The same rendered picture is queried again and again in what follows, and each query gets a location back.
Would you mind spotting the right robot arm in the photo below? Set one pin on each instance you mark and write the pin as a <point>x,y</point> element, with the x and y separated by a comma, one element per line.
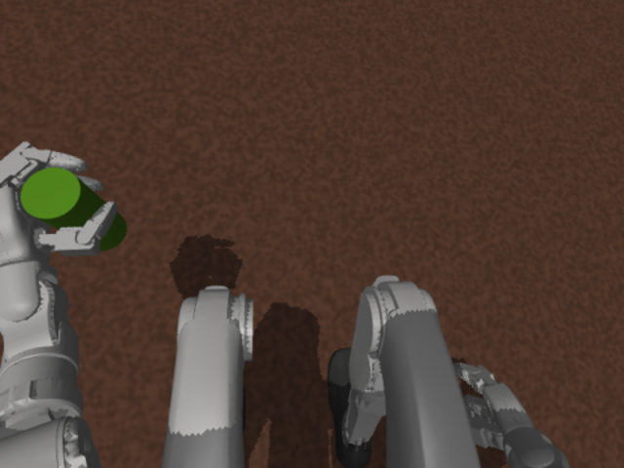
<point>527,447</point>

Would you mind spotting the can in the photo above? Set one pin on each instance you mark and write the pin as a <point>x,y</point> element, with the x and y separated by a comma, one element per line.
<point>59,198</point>

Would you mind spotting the left robot arm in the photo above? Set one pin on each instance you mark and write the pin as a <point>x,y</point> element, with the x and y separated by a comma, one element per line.
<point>41,407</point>

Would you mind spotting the left robot hand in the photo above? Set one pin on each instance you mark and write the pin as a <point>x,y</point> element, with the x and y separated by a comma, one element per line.
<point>23,236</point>

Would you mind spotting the right robot foot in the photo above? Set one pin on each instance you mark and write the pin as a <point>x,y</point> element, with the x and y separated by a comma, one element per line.
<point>350,456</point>

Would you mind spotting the right robot hand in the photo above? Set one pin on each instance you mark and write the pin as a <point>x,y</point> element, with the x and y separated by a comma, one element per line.
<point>497,413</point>

